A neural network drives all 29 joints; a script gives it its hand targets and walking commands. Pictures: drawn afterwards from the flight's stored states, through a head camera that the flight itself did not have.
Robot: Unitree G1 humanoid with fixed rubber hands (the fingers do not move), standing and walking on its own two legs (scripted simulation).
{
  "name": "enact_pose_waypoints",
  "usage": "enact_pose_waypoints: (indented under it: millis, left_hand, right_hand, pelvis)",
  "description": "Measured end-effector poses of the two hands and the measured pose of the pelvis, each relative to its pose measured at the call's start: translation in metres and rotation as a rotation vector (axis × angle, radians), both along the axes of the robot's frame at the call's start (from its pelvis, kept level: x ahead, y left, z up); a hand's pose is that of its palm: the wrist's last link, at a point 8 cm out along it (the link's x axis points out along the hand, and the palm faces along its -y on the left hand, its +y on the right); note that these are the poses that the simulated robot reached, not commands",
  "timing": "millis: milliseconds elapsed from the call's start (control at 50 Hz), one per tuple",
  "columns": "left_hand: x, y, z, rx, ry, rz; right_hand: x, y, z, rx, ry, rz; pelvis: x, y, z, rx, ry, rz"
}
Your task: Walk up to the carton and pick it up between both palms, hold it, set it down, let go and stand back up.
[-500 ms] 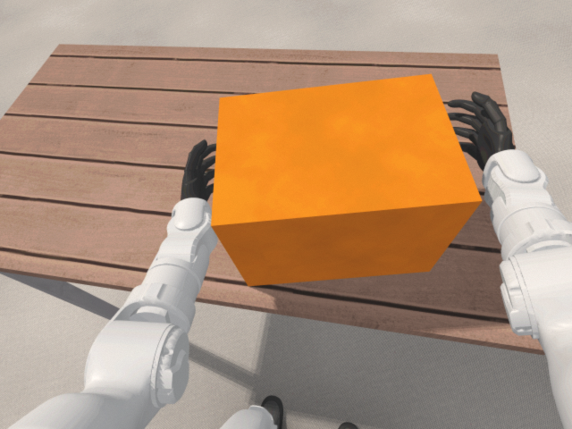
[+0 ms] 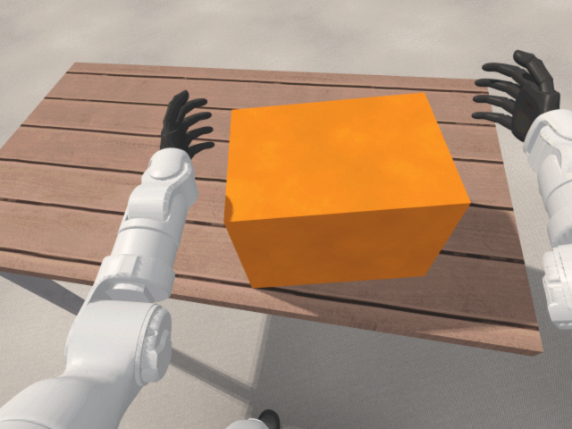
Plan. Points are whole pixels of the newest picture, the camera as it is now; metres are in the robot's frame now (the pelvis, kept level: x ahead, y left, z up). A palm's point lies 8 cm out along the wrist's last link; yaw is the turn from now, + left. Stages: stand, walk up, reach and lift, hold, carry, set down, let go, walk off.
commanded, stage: set down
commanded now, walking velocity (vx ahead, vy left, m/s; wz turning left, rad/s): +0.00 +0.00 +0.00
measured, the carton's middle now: (332, 196) +0.44 +0.05 +0.01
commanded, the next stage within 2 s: none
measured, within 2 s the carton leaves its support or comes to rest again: neither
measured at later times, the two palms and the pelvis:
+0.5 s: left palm (152, 150) +0.37 +0.27 +0.16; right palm (560, 117) +0.50 -0.20 +0.17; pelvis +0.00 +0.00 +0.01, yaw +2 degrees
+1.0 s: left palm (159, 199) +0.32 +0.25 +0.12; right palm out of the picture +0.43 -0.24 +0.13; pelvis +0.01 +0.00 +0.01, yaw +1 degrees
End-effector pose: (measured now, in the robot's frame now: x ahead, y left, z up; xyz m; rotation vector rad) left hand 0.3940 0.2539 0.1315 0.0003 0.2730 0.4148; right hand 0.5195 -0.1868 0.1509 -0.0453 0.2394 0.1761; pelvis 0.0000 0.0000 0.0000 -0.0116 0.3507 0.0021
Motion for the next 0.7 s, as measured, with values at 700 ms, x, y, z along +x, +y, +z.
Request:
enact_pose_waypoints:
  millis: [700]
  left_hand:
    - [-0.059,0.006,-0.008,-0.045,0.056,0.039]
  right_hand:
    - [-0.056,-0.035,-0.014,-0.019,0.058,-0.005]
  pelvis:
    - [0.002,0.002,0.010,0.007,-0.159,0.024]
